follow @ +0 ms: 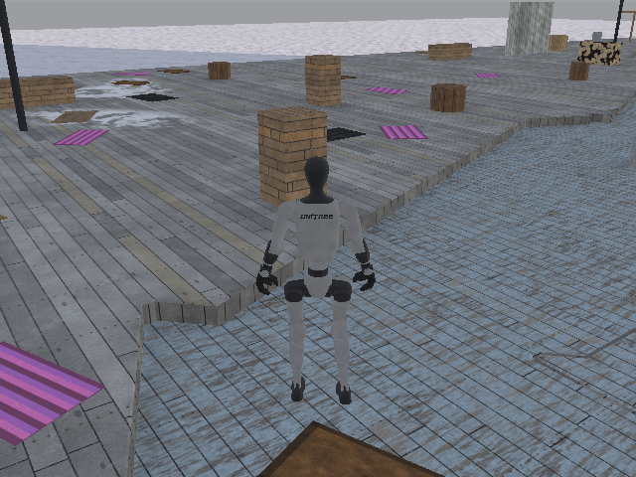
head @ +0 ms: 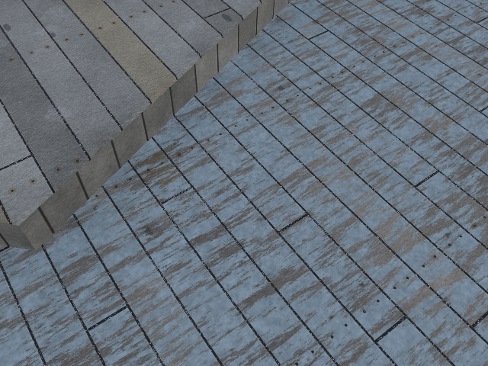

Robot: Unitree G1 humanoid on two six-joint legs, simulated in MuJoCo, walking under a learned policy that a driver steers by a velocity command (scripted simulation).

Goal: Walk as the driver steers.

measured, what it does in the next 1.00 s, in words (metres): steps on the spot, turning left: right foot, then left foot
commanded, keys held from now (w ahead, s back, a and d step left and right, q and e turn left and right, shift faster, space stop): q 0.72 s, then no key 0.12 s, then w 0.16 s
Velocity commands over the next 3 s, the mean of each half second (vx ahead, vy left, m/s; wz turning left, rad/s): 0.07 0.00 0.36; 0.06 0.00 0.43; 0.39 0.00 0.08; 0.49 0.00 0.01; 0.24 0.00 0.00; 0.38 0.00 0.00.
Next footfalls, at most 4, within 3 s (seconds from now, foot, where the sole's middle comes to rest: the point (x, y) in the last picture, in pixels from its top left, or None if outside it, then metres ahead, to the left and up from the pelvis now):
0.16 right None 0.11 -0.13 -0.77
0.52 left None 0.06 0.13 -0.77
0.98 right None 0.15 -0.07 -0.77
1.40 left None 0.23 0.29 -0.77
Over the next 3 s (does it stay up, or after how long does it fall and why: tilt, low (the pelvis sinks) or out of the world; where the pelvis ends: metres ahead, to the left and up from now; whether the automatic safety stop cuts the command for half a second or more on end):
stays up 0.71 0.40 0.01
